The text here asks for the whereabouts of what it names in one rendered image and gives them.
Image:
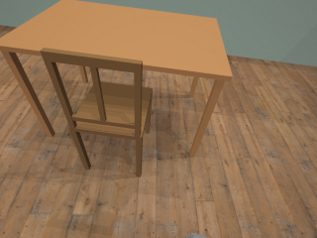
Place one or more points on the table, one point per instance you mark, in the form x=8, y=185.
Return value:
x=166, y=42

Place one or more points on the chair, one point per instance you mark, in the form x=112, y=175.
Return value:
x=109, y=109

